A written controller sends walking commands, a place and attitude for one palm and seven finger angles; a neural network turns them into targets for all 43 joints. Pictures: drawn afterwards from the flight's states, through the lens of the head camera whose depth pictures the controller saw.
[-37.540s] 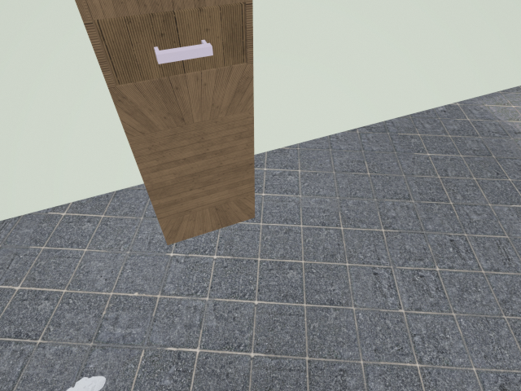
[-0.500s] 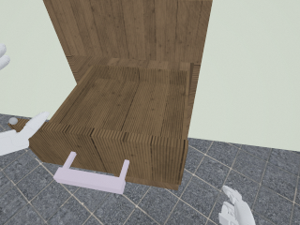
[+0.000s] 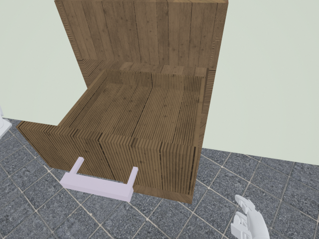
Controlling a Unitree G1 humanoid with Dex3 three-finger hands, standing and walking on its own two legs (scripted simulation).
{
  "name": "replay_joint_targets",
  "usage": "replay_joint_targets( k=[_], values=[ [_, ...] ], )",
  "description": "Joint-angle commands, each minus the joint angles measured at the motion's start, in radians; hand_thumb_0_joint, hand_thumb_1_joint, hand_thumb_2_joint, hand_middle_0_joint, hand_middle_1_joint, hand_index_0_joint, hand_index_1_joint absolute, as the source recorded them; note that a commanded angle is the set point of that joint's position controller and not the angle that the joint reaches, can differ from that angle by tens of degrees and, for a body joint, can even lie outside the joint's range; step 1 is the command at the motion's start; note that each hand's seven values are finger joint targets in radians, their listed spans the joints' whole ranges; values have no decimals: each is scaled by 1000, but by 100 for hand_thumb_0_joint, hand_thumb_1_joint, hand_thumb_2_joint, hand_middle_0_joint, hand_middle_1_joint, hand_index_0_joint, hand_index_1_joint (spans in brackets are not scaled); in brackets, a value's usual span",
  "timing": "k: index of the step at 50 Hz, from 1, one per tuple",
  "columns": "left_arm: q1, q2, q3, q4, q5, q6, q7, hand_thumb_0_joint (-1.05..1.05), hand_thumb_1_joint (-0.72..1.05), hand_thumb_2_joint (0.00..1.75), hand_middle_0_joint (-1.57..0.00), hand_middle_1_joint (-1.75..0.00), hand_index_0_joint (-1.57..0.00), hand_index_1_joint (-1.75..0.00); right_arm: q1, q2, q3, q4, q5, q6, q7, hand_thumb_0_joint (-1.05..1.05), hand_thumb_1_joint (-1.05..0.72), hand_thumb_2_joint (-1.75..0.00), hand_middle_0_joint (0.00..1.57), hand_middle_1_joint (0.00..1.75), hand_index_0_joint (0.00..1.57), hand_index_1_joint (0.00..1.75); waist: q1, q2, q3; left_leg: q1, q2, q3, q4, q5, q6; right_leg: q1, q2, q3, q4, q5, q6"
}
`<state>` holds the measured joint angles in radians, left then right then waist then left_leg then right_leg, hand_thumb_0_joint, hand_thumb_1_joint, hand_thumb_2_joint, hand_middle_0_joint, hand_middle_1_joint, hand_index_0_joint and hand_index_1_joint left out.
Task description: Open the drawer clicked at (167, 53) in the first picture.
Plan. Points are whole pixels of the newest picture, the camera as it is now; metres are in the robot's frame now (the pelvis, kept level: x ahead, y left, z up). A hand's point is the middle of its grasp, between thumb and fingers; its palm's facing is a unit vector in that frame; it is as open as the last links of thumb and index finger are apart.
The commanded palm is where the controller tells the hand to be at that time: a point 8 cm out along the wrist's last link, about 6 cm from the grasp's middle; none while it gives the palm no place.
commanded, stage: step back with the hand held close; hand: left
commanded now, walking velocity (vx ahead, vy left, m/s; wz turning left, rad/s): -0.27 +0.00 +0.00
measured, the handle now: (101, 176) +0.22 +0.16 +0.10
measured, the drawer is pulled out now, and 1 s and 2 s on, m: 0.30 0.30 0.30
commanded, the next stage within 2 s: stop stepping back and stand still in 0.90 s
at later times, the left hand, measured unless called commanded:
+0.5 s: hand out of the picture +0.12 +0.25 +0.29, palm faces +0.54 -0.67 -0.51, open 7.4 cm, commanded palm +0.07 +0.31 +0.29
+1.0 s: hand out of the picture -0.01 +0.29 +0.30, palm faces +0.61 -0.66 -0.43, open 7.4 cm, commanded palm -0.07 +0.33 +0.29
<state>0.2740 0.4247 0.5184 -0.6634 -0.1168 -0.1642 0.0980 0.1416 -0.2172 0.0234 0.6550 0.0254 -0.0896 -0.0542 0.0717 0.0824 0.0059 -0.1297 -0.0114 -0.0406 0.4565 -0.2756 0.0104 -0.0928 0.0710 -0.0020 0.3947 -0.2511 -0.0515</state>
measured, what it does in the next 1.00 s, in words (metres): walks backwards: right foot, then left foot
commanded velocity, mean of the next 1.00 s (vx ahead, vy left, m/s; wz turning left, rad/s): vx -0.29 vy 0.00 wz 0.00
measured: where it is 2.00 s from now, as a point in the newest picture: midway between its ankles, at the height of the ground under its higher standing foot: outside the picture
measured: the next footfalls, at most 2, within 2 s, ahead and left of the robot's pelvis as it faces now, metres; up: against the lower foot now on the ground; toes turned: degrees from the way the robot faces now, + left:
right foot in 0.56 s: -0.05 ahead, -0.09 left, +0.00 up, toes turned +1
left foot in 0.84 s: -0.11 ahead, +0.15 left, +0.00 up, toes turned +1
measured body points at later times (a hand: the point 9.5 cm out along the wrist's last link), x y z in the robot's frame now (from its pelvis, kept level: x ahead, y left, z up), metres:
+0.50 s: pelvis -0.07 +0.03 -0.01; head -0.06 +0.04 +0.44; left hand +0.09 +0.29 +0.32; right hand +0.09 -0.22 -0.09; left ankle -0.02 +0.11 -0.74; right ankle -0.04 -0.09 -0.74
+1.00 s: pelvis -0.20 +0.05 +0.00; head -0.17 +0.08 +0.44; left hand -0.05 +0.32 +0.32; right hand -0.04 -0.18 -0.09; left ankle -0.15 +0.15 -0.74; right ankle -0.21 -0.08 -0.69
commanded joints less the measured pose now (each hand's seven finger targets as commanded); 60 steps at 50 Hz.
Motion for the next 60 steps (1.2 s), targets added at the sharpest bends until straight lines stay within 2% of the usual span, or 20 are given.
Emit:
replay_joint_targets(
  k=[1,5,13,23,27,29,32,34,38,40,42,43,45,48,51,55,56,58,59,60],
  values=[
    [-227,354,229,-209,9,-81,19,0,90,90,-20,-30,-20,-30,-86,-126,-46,-213,16,-37,0,0,-90,-90,20,30,20,30,-57,-101,-45,-4,57,-28,9,239,34,-140,-146,139,-101,326,29],
    [-61,249,139,-120,28,-89,13,0,90,90,-20,-30,-20,-30,-90,-118,-57,-189,13,3,1,0,-90,-90,20,30,20,30,-74,-123,-118,-4,55,-8,73,275,25,-134,-204,130,-70,471,25],
    [118,339,257,-294,28,-112,49,0,90,90,-20,-30,-20,-30,-76,-124,-82,-223,17,30,2,0,-90,-90,20,30,20,30,-75,-32,-252,-81,109,-56,34,396,19,-78,-169,85,38,386,27],
    [57,336,302,-247,39,-129,73,0,90,90,-20,-30,-20,-30,-9,-140,-97,-208,-20,-22,-17,0,-90,-90,20,30,20,30,-73,123,-161,-355,233,-154,-137,208,68,-63,-58,35,291,-41,39],
    [-71,286,247,-128,55,-117,83,0,90,90,-20,-30,-20,-30,7,-138,-97,-172,-38,-40,-24,0,-90,-90,20,30,20,30,-92,44,-58,-449,249,-187,-119,86,95,-92,-59,54,278,-102,33],
    [-132,282,218,-105,59,-113,76,0,90,90,-20,-30,-20,-30,-13,-139,-94,-166,-20,-43,-15,0,-90,-90,20,30,20,30,-96,-23,-66,-401,194,-141,-31,40,69,-126,-115,109,143,2,13],
    [-120,282,176,-145,55,-116,66,0,90,90,-20,-30,-20,-30,-12,-118,-87,-167,12,-38,2,0,-90,-90,20,30,20,30,-96,-225,-130,-193,17,3,300,-47,-4,-297,-329,292,-129,21,-62],
    [-44,293,180,-219,52,-119,67,0,90,90,-20,-30,-20,-30,-40,-111,-85,-178,12,-26,2,0,-90,-90,20,30,20,30,-68,-216,-128,-267,-6,-7,582,-170,-11,-308,-405,311,-143,81,-123],
    [8,391,296,-327,62,-132,82,0,90,90,-20,-30,-20,-30,-64,-88,-56,-207,0,-14,-18,0,-90,-90,20,30,20,30,-66,-183,-137,-231,51,22,304,-140,-26,-235,-313,154,-14,348,-85],
    [45,334,268,-329,50,-137,89,0,90,90,-20,-30,-20,-30,-22,-85,-50,-179,-10,-18,-34,0,-90,-90,20,30,20,30,-90,-88,-147,-170,33,38,-39,45,-25,-183,-215,87,101,369,-19],
    [27,346,295,-372,49,-161,97,0,90,90,-20,-30,-20,-30,-24,-124,-81,-190,-26,-36,-32,0,-90,-90,20,30,20,30,-71,204,-181,-224,277,-190,-94,504,54,-173,-68,-2,332,92,62],
    [6,371,326,-367,40,-174,96,0,90,90,-20,-30,-20,-30,-18,-121,-96,-172,-27,-48,-22,0,-90,-90,20,30,20,30,-82,235,-205,-167,338,-186,-70,640,83,-237,-54,16,425,-135,55],
    [6,371,351,-318,32,-186,90,0,90,90,-20,-30,-20,-30,27,-109,-103,-142,-57,-72,-21,0,-90,-90,20,30,20,30,-86,217,-226,-193,356,-199,-83,680,135,-278,-29,40,618,-291,56],
    [-39,318,293,-309,37,-172,83,0,90,90,-20,-30,-20,-30,21,-110,-113,-97,-38,-92,-2,0,-90,-90,20,30,20,30,-91,145,-245,26,310,-92,8,860,111,-355,-20,12,521,-209,62],
    [-13,265,234,-232,36,-133,67,0,90,90,-20,-30,-20,-30,14,-114,-102,-105,-26,-90,15,0,-90,-90,20,30,20,30,-99,126,-206,-13,283,-98,-42,706,98,-283,-15,-24,404,-198,71],
    [-29,293,228,-208,26,-96,61,0,90,90,-20,-30,-20,-30,-25,-115,-71,-152,-7,-68,14,0,-90,-90,20,30,20,30,-96,86,-135,-256,207,-71,-151,-34,58,-42,-28,-70,78,-164,59],
    [-37,318,239,-206,29,-94,60,0,90,90,-20,-30,-20,-30,-33,-107,-67,-165,-4,-58,14,0,-90,-90,20,30,20,30,-100,22,-126,-299,145,-16,-102,-198,22,-20,-78,-22,-26,-179,22],
    [-28,415,297,-223,26,-88,67,0,90,90,-20,-30,-20,-30,-48,-91,-57,-169,-15,-22,9,0,-90,-90,20,30,20,30,-89,-227,-95,-226,10,55,310,-106,-41,-268,-338,314,-281,-402,-109],
    [-83,400,276,-251,24,-104,70,0,90,90,-20,-30,-20,-30,-63,-88,-42,-166,-18,-14,7,0,-90,-90,20,30,20,30,-83,-212,-71,-312,23,36,441,-112,-35,-241,-401,294,-267,-267,-129],
    [-55,348,252,-245,32,-108,68,0,90,90,-20,-30,-20,-30,-56,-81,-47,-163,0,-20,9,0,-90,-90,20,30,20,30,-78,-228,-118,-368,24,30,503,-101,-26,-169,-372,258,-221,-239,-101]
  ],
)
